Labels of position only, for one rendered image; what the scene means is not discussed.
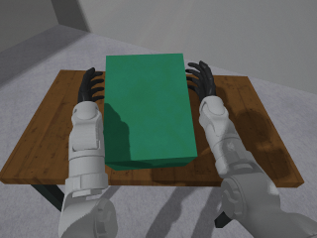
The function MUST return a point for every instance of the table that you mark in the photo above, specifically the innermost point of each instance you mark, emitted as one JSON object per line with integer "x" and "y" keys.
{"x": 41, "y": 156}

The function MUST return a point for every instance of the carton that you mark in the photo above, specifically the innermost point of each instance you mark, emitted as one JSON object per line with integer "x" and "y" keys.
{"x": 147, "y": 121}

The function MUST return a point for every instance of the robot left hand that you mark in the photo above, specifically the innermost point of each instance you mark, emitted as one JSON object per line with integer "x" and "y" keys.
{"x": 85, "y": 92}

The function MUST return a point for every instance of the robot left forearm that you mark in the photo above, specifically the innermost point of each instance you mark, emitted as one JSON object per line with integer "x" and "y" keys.
{"x": 86, "y": 155}

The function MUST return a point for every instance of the robot right forearm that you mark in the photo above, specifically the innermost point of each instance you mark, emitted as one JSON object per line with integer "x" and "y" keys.
{"x": 229, "y": 152}

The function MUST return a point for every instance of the left robot upper arm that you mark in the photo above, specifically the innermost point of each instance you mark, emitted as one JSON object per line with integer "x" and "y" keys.
{"x": 93, "y": 218}

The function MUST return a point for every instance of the robot right hand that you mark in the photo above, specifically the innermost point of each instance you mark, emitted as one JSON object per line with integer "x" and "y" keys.
{"x": 205, "y": 82}

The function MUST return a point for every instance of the right robot upper arm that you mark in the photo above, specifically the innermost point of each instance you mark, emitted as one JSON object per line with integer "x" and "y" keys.
{"x": 253, "y": 200}

